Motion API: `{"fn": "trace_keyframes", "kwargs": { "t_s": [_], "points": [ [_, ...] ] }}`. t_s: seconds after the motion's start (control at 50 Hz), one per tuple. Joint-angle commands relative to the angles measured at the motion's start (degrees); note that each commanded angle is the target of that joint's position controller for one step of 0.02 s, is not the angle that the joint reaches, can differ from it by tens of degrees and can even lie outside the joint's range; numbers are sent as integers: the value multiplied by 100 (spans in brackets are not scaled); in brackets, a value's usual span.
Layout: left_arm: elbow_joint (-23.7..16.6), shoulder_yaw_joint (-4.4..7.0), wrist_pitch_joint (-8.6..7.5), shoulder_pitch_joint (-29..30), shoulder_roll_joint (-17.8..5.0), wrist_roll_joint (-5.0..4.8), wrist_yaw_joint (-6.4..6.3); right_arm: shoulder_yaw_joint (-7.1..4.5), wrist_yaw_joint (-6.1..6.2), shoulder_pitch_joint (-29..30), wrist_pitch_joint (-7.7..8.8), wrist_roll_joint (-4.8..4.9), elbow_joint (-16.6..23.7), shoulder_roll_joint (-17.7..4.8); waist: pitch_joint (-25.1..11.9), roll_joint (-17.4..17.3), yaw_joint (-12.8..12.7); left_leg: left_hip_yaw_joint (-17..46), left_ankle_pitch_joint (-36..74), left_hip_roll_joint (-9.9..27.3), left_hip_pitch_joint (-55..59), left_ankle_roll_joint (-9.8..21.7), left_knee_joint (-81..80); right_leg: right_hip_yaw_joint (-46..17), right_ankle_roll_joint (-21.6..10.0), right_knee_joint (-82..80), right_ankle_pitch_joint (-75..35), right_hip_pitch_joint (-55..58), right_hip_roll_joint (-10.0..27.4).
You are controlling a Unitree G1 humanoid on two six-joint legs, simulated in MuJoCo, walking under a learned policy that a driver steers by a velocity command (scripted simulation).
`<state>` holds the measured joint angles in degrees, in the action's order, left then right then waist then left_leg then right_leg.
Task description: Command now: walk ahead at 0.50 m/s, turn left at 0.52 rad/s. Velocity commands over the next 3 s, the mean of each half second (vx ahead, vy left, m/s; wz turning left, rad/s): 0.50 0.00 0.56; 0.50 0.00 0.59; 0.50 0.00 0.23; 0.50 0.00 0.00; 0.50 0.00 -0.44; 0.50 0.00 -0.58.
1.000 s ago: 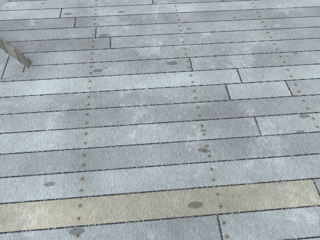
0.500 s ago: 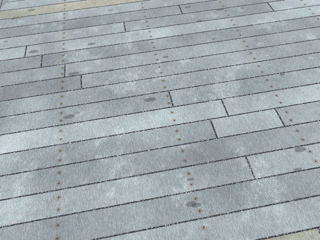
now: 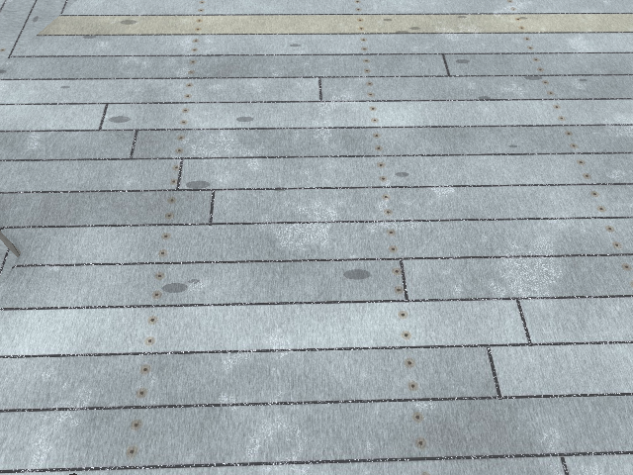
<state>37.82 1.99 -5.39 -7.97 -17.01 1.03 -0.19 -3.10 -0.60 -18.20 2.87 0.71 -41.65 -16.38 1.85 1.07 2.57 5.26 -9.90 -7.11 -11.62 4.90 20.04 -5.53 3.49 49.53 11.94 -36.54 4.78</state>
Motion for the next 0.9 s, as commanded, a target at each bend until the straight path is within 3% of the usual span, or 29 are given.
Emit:
{"fn": "trace_keyframes", "kwargs": {
  "t_s": [0.02,0.08,0.12,0.16,0.18,0.2,0.22,0.24,0.26,0.28,0.3,0.34,0.36,0.42,0.46,0.54,0.62,0.66,0.68,0.7,0.72,0.74,0.76,0.78,0.8,0.82,0.84,0.86,0.9],
  "points": [
    [-369,59,-69,395,-296,-14,7,-300,113,105,36,60,382,-1032,-207,-465,31,948,1119,1132,-591,843,-639,268,125,-1166,-1298,766,-334],
    [-459,93,-125,798,-378,-110,66,-307,140,-204,-35,97,268,-1025,-262,-574,176,1284,683,1219,-302,714,-382,164,78,-1786,-1574,1011,-526],
    [-482,163,-169,854,-522,-138,97,-301,152,-277,-71,104,246,-976,-282,-665,127,1676,411,1345,74,626,-96,25,-30,-2107,-1294,1115,-555],
    [-428,247,-220,632,-655,-150,109,-307,155,-215,-99,84,270,-941,-303,-804,-54,1924,504,1396,280,509,239,61,-226,-2323,-864,1470,-569],
    [-335,315,-241,209,-731,-151,81,-281,149,-121,-103,65,302,-858,-441,-880,-318,1914,573,1272,162,381,598,94,-393,-2536,-917,2103,-489],
    [-259,403,-266,-436,-954,-63,35,-182,125,-60,-74,26,390,-579,-995,-651,-643,1607,478,998,-203,193,1584,-311,-693,-2452,-772,3243,54],
    [-180,523,-233,-1145,-1418,52,-11,-58,121,-553,-29,46,514,-191,-1855,475,-672,804,-921,284,-1699,-202,3424,-2040,-1391,-2508,-176,5245,1309],
    [33,552,-138,-1491,-1370,-71,45,-34,129,-822,4,131,623,-361,-2073,1729,-617,425,-2498,313,-3007,-339,4680,-3970,-1880,-3012,1313,5721,2040],
    [-62,426,-111,-1215,-887,-127,43,-164,133,-528,-17,156,522,-874,-1284,952,-715,526,-2071,661,-3407,-393,5193,-3528,-1673,-3218,2039,5089,1821],
    [-90,361,-65,-966,-689,-108,24,-208,129,-72,-57,101,588,-974,-708,559,-731,320,-1617,828,-3436,-431,5300,-2656,-1449,-3266,1595,4436,1561],
    [-74,309,-42,-732,-571,-77,22,-214,117,130,-77,47,647,-901,-346,363,-627,241,-1277,979,-3313,-464,5122,-2024,-1369,-3413,930,3838,1315],
    [8,254,-64,-629,-403,-29,25,-216,56,242,-109,42,682,-696,-4,477,-498,190,-936,1240,-2885,-462,4795,-1056,-1226,-3644,-259,3064,945],
    [68,272,-76,-525,-471,-36,28,-193,37,139,-139,91,722,-551,-89,698,-352,78,-817,1260,-2864,-509,4711,-912,-1332,-3784,-244,3027,967],
    [212,335,-130,-496,-608,-71,26,-149,32,397,-204,67,838,-427,27,476,-351,60,-408,1390,-3041,-632,4254,-357,-1510,-4074,-817,2927,1042],
    [315,375,-106,-525,-734,-54,17,-127,-7,590,-176,47,876,-367,-5,337,-383,-2,122,1382,-3088,-650,3681,80,-1453,-4063,-1228,3122,993],
    [500,403,-39,-675,-892,-114,-12,-62,-151,1268,-91,49,1021,-247,123,188,-642,-365,1093,1270,-2745,-526,2394,834,-1263,-4044,-1590,3314,894],
    [702,465,73,-923,-1079,-230,-11,-81,-268,1744,-94,74,1267,-310,276,226,-712,-652,724,1127,-2618,-261,1735,1163,-1104,-3807,-2168,3898,1089],
    [721,520,141,-906,-1251,-280,-39,-176,-283,1558,-124,35,1305,-490,40,387,-485,-961,128,798,-2049,-25,1605,1399,-981,-3140,-3981,4131,1102],
    [720,546,182,-886,-1337,-302,-61,-272,-270,1137,-151,20,1234,-658,-249,454,-204,-1111,-87,570,-1427,126,1539,1523,-909,-2434,-4875,4130,1061],
    [695,523,214,-814,-1294,-319,-85,-433,-222,244,-179,38,1004,-913,-711,331,314,-1182,234,323,-181,337,1193,1716,-752,-1306,-5079,3746,887],
    [614,423,189,-908,-1066,-194,-108,-614,-109,-751,-239,67,767,-1307,-1240,-132,740,-330,348,732,1633,629,1144,1711,-517,347,-3549,2372,688],
    [247,139,58,-1451,-222,43,-22,-676,-69,-513,-190,116,820,-1980,-1729,-1761,-30,3033,-670,2284,3406,1697,625,1306,-179,2397,1948,-227,-484],
    [211,195,-142,-910,-701,-140,59,-537,-94,-726,-97,80,998,-1503,-2478,-1151,444,4306,-1588,2616,3651,1902,-182,11,-246,3065,2213,-808,-562],
    [35,266,-238,-373,-963,-347,103,-433,-112,-548,-15,29,901,-1189,-1603,-855,498,3471,-1260,2450,3105,1586,-304,-5,-354,2966,1635,-1246,-296],
    [11,220,-296,-271,-866,-290,80,-389,-106,-242,26,38,895,-1078,-1082,-412,258,2808,-690,2210,2251,1393,-311,26,-407,2446,1132,-1039,-63],
    [58,236,-313,-245,-853,-119,36,-344,-98,102,39,14,938,-959,-757,-191,28,2287,269,1994,1516,1265,-292,42,-364,1949,894,-675,78],
    [79,265,-258,-368,-874,-55,28,-296,-75,349,40,-68,1013,-859,-662,-245,-206,2072,654,1891,931,1268,-452,-12,-318,1718,698,-275,173],
    [94,276,-194,-441,-882,-53,34,-292,-60,484,48,-96,1039,-860,-593,-371,-321,2011,936,1844,548,1321,-563,-11,-249,1528,671,-12,181],
    [125,243,-81,-448,-723,-9,34,-281,-6,486,74,-37,955,-837,-432,-324,-387,1552,1430,1687,55,1301,-656,132,-83,1021,511,145,146]
  ]
}}
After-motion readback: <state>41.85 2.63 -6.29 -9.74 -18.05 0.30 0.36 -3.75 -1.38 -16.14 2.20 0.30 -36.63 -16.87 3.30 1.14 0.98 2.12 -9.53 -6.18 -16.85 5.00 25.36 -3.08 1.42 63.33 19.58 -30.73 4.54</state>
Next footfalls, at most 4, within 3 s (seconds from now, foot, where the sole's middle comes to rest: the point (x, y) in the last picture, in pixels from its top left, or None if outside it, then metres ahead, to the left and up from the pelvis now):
0.20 right None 0.29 -0.15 -0.78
0.72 left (219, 467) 0.49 0.20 -0.78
1.20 right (235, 320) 0.83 0.18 -0.78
1.70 left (80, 304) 0.89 0.56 -0.78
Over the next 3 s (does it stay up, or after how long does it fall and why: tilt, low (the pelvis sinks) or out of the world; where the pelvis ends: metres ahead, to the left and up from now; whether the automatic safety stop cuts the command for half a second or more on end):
stays up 1.43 0.74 0.00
